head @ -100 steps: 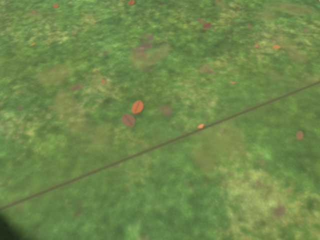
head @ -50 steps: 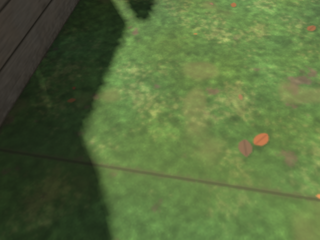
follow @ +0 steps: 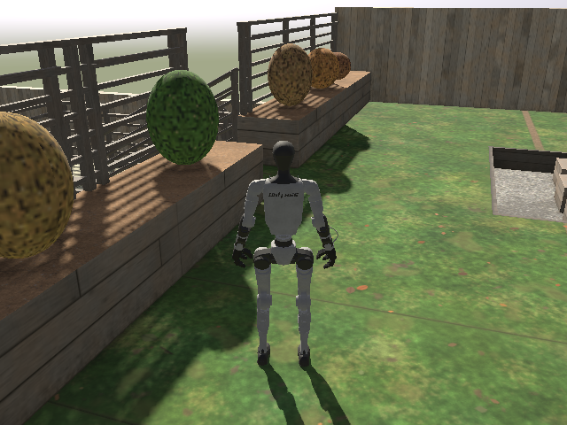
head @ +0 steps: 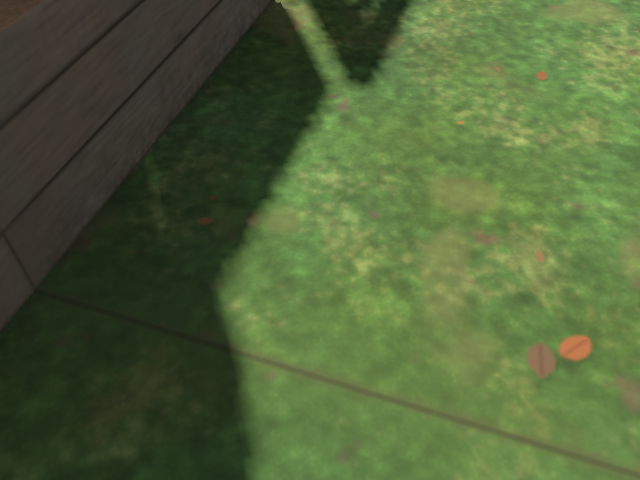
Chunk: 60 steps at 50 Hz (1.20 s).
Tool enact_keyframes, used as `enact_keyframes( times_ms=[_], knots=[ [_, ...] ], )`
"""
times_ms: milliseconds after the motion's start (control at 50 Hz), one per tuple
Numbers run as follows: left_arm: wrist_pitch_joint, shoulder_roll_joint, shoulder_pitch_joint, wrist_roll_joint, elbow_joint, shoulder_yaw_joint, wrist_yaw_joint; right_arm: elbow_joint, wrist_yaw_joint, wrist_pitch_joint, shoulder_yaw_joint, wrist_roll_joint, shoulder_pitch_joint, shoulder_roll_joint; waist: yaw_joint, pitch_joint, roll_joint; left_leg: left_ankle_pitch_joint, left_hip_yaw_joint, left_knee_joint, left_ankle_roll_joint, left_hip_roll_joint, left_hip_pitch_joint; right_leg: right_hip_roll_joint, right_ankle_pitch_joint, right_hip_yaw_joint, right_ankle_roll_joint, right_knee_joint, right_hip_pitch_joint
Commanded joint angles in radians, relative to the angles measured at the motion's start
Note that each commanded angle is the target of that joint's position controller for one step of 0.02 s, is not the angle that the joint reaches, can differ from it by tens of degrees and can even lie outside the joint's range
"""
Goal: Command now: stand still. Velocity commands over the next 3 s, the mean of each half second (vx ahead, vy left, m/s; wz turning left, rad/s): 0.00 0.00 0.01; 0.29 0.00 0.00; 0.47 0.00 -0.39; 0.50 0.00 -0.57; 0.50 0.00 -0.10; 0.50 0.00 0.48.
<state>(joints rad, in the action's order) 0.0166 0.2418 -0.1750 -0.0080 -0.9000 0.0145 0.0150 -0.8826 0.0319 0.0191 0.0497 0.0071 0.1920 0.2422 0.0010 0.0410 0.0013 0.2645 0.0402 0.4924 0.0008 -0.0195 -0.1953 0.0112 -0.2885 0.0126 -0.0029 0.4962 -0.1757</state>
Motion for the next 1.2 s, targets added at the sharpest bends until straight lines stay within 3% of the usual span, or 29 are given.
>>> enact_keyframes(
  times_ms=[20, 500, 540, 580, 600, 620, 640, 660, 700, 740, 760, 780, 800, 820, 840, 880, 920, 960, 1020, 1100, 1140, 1160, 1180, 1200],
  knots=[
    [0.010, 0.117, 0.005, 0.001, 0.025, 0.025, 0.004, 0.020, 0.007, -0.011, 0.024, -0.001, -0.009, 0.111, 0.003, -0.037, -0.003, -0.211, 0.054, -0.067, 0.019, 0.051, 0.042, 0.045, 0.158, -0.048, 0.018, -0.095, -0.031],
    [0.004, 0.105, -0.054, 0.004, -0.105, 0.012, 0.016, -0.169, 0.015, -0.012, 0.007, -0.006, 0.002, 0.092, 0.002, -0.009, -0.002, -0.177, 0.023, -0.093, 0.006, 0.041, 0.031, 0.024, 0.141, -0.040, 0.026, -0.123, -0.031],
    [-0.002, 0.115, -0.079, 0.012, -0.120, 0.017, 0.021, -0.187, 0.017, -0.010, 0.005, -0.013, 0.026, 0.083, 0.003, -0.018, 0.020, 0.080, -0.023, -0.055, 0.015, -0.002, 0.007, 0.011, -0.145, -0.042, 0.048, -0.137, -0.036],
    [-0.002, 0.153, -0.094, 0.022, -0.112, 0.031, 0.026, -0.171, 0.015, -0.022, 0.006, -0.017, 0.002, 0.085, 0.017, 0.061, 0.075, 0.305, -0.050, 0.032, 0.033, -0.024, -0.132, 0.081, -0.468, -0.158, 0.112, -0.202, -0.083],
    [0.006, 0.178, -0.128, 0.027, -0.116, 0.040, 0.026, -0.155, 0.010, -0.037, 0.002, -0.018, -0.023, 0.068, 0.031, 0.087, 0.127, 0.274, -0.068, 0.113, 0.035, -0.024, -0.201, 0.163, -0.555, -0.276, 0.158, -0.265, -0.069],
    [0.015, 0.208, -0.149, 0.032, -0.121, 0.052, 0.025, -0.144, 0.001, -0.055, -0.003, -0.021, -0.034, 0.048, 0.033, 0.100, 0.179, 0.198, -0.082, 0.220, 0.036, -0.007, -0.237, 0.263, -0.589, -0.409, 0.213, -0.331, -0.060],
    [0.024, 0.211, -0.154, 0.032, -0.119, 0.057, 0.025, -0.137, -0.008, -0.070, -0.002, -0.025, -0.048, 0.051, 0.035, 0.122, 0.173, 0.182, -0.052, 0.289, 0.045, 0.032, -0.267, 0.317, -0.558, -0.481, 0.249, -0.364, -0.076],
    [0.033, 0.203, -0.142, 0.027, -0.109, 0.056, 0.022, -0.132, -0.016, -0.080, 0.000, -0.031, -0.050, 0.056, 0.026, 0.126, 0.155, 0.222, -0.037, 0.322, 0.057, 0.053, -0.294, 0.331, -0.509, -0.491, 0.255, -0.368, -0.066],
    [0.040, 0.191, -0.082, 0.040, -0.082, 0.057, 0.014, -0.136, -0.026, -0.097, -0.001, -0.040, -0.021, 0.053, -0.011, 0.112, 0.133, 0.229, -0.044, 0.171, 0.079, 0.071, -0.218, 0.288, -0.385, -0.387, 0.210, -0.335, -0.072],
    [0.033, 0.186, -0.031, 0.050, -0.061, 0.057, 0.008, -0.207, -0.027, -0.104, 0.012, -0.034, 0.116, 0.054, -0.073, 0.056, 0.101, -0.002, -0.126, -0.040, 0.066, -0.006, 0.096, 0.164, -0.252, -0.208, 0.151, -0.229, -0.201],
    [0.035, 0.157, -0.023, 0.045, -0.053, 0.048, 0.005, -0.239, -0.027, -0.100, 0.021, -0.028, 0.200, 0.067, -0.099, 0.026, 0.054, -0.023, -0.083, -0.059, 0.061, 0.007, 0.211, 0.116, -0.175, -0.142, 0.124, -0.114, -0.263],
    [0.043, 0.081, -0.004, 0.028, -0.035, 0.025, -0.004, -0.257, -0.021, -0.100, 0.036, -0.026, 0.322, 0.123, -0.136, -0.027, -0.147, 0.100, 0.191, -0.182, 0.115, 0.187, 0.338, 0.020, -0.110, -0.015, 0.062, 0.209, -0.383],
    [0.061, 0.056, 0.007, 0.033, 0.010, 0.022, 0.001, -0.263, -0.033, -0.110, 0.053, -0.024, 0.412, 0.228, -0.145, -0.038, -0.331, 0.241, 0.600, -0.327, 0.262, 0.387, 0.403, -0.071, -0.269, 0.010, 0.037, 0.472, -0.584],
    [0.074, 0.098, 0.018, 0.055, 0.013, 0.032, -0.001, -0.249, -0.037, -0.128, 0.031, -0.013, 0.341, 0.169, -0.103, 0.024, -0.189, 0.310, 0.644, -0.334, 0.298, 0.426, 0.345, -0.006, -0.272, -0.088, 0.053, 0.649, -0.665],
    [0.086, 0.107, 0.009, 0.066, 0.009, 0.033, -0.011, -0.220, -0.039, -0.142, 0.016, -0.016, 0.269, 0.118, -0.071, 0.071, -0.122, 0.298, 0.544, -0.334, 0.267, 0.387, 0.330, 0.039, -0.158, -0.116, 0.075, 0.698, -0.721],
    [0.099, 0.127, 0.016, 0.045, 0.001, 0.046, -0.018, -0.188, -0.050, -0.144, 0.003, -0.017, 0.194, 0.100, -0.039, 0.081, -0.072, 0.078, 0.354, -0.346, 0.198, 0.315, 0.304, 0.095, 0.007, -0.085, 0.081, 0.647, -0.718],
    [0.096, 0.112, 0.031, 0.032, 0.003, 0.049, -0.032, -0.189, -0.046, -0.130, -0.014, -0.008, 0.223, 0.058, -0.037, 0.056, -0.091, -0.164, 0.202, -0.352, 0.166, 0.251, 0.271, 0.111, 0.090, -0.046, 0.059, 0.570, -0.641],
    [0.085, 0.076, 0.081, 0.027, 0.024, 0.040, -0.039, -0.192, -0.031, -0.119, -0.014, -0.006, 0.257, 0.079, -0.047, 0.057, -0.085, -0.301, 0.125, -0.361, 0.176, 0.227, 0.246, 0.103, 0.143, -0.008, 0.025, 0.484, -0.623],
    [0.076, 0.033, 0.213, 0.034, 0.077, 0.018, -0.044, -0.177, -0.011, -0.113, -0.009, 0.001, 0.256, 0.119, -0.071, 0.089, -0.079, -0.304, 0.016, -0.404, 0.163, 0.199, 0.153, 0.071, 0.270, 0.033, 0.009, 0.253, -0.534],
    [0.068, 0.045, 0.299, 0.044, 0.124, 0.013, -0.063, -0.191, -0.007, -0.118, -0.002, -0.010, 0.303, 0.131, -0.077, 0.118, -0.086, -0.321, -0.060, -0.428, 0.156, 0.243, 0.188, 0.045, 0.335, 0.040, 0.053, 0.110, -0.461],
    [0.072, 0.063, 0.308, 0.042, 0.142, 0.018, -0.076, -0.183, -0.008, -0.112, 0.004, -0.012, 0.287, 0.138, -0.052, 0.102, -0.081, -0.475, -0.100, -0.370, 0.138, 0.267, 0.269, 0.028, 0.303, 0.042, 0.093, 0.074, -0.442],
    [0.074, 0.078, 0.288, 0.039, 0.145, 0.026, -0.082, -0.173, -0.006, -0.107, 0.009, -0.009, 0.271, 0.152, -0.029, 0.069, -0.091, -0.655, -0.118, -0.308, 0.126, 0.276, 0.304, 0.004, 0.272, 0.060, 0.114, 0.077, -0.396],
    [0.073, 0.101, 0.238, 0.038, 0.138, 0.039, -0.085, -0.162, -0.004, -0.100, 0.015, -0.005, 0.257, 0.168, 0.006, 0.016, -0.112, -0.854, -0.134, -0.216, 0.113, 0.281, 0.335, -0.027, 0.232, 0.080, 0.132, 0.095, -0.324],
    [0.069, 0.136, 0.119, 0.039, 0.110, 0.061, -0.085, -0.149, 0.000, -0.087, 0.019, 0.002, 0.239, 0.178, 0.070, -0.062, -0.129, -1.009, -0.157, -0.052, 0.097, 0.270, 0.338, -0.067, 0.201, 0.103, 0.153, 0.104, -0.192]
  ],
)
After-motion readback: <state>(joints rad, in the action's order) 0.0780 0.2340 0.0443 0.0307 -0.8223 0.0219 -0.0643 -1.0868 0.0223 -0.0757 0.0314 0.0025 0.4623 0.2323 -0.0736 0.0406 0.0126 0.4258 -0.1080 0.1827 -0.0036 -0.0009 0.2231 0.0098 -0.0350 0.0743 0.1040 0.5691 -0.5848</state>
